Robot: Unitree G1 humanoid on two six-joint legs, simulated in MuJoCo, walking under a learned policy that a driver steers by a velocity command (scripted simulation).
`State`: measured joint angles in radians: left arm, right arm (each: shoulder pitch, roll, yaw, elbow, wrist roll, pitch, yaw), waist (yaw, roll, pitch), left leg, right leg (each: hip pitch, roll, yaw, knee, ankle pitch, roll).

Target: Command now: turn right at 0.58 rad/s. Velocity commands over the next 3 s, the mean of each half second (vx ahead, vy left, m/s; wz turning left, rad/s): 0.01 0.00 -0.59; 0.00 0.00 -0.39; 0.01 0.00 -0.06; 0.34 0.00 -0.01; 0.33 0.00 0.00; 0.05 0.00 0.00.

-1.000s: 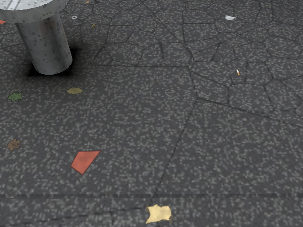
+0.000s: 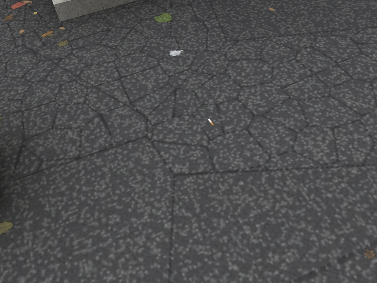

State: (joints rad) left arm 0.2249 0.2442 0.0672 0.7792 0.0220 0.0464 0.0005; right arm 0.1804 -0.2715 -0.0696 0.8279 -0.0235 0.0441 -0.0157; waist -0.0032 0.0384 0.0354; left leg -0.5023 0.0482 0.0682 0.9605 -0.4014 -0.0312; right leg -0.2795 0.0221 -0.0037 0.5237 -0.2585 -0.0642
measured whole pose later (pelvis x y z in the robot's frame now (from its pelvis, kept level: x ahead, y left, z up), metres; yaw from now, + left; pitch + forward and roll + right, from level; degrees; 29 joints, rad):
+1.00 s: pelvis -0.03 +0.00 +0.01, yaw -28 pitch -1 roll +1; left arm 0.15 0.22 0.00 0.73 0.02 0.02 0.00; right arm 0.25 -0.29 -0.05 0.78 -0.01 0.06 0.01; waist -0.03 0.05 0.06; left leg -0.34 0.03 0.01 0.82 -0.43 -0.02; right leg -0.17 0.05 0.02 0.40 -0.22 -0.06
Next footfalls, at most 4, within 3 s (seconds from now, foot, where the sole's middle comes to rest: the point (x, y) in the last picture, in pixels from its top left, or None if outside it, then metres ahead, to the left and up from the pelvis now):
0.40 left None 0.06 0.11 -0.78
0.82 right None -0.03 -0.09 -0.78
1.18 left None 0.05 0.10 -0.78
2.18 left None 0.38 -0.13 -0.78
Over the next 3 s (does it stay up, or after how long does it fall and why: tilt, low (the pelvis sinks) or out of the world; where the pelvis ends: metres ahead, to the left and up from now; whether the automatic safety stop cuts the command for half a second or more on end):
stays up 0.37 -0.22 0.00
